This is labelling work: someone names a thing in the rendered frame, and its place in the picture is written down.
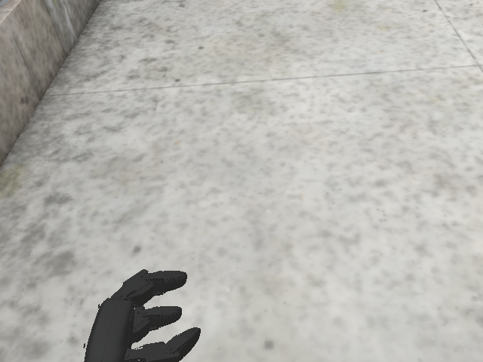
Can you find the left robot hand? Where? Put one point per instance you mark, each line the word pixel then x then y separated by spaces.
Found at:
pixel 118 325

